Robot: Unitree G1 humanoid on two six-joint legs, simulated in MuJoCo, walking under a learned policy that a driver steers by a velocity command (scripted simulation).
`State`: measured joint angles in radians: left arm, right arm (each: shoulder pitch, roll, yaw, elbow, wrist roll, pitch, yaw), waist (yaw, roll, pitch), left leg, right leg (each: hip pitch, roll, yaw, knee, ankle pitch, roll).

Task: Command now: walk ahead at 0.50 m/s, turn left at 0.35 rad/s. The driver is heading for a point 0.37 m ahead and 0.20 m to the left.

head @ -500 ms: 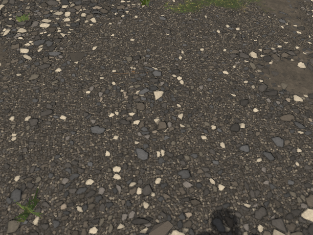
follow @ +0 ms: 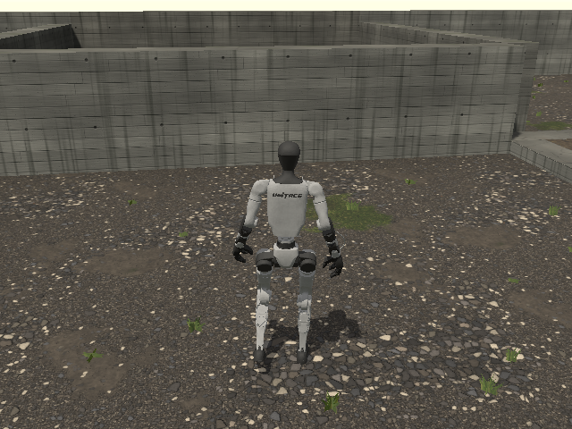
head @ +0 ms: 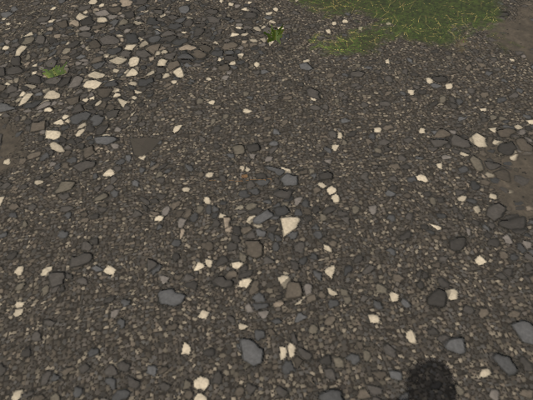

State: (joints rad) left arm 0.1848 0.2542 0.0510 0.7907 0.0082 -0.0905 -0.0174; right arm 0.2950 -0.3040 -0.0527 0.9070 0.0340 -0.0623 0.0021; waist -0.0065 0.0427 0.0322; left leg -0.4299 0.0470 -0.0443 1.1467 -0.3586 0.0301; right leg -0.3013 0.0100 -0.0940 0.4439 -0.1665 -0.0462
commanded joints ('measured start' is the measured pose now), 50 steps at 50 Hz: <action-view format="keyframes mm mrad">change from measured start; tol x32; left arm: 1 20 97 28 -20 6 -26 3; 50 -104 116 20 98 -3 50 17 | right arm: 1 14 -56 -24 -60 2 13 -5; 50 -83 -62 -8 -17 -43 85 -27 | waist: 1 6 -136 -46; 18 -41 -134 -53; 21 -23 255 -346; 50 -8 -107 -107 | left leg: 1 -174 93 -63 -3 90 -10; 15 -254 34 90 -516 302 34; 19 220 -111 159 -602 242 133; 21 795 326 -650 -731 561 424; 31 231 134 -55 -851 956 236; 44 159 -42 -9 -669 107 5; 50 226 -19 -23 -724 241 15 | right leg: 1 175 -277 241 -293 92 -144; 13 347 -287 -80 -299 303 -106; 18 426 -295 -138 48 903 -53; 20 73 -191 -151 584 454 36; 21 -315 47 -27 970 -441 110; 22 -350 -1 178 1018 -447 92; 40 -40 -72 118 100 59 71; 43 238 -203 238 19 649 -25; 50 145 -115 180 29 330 -21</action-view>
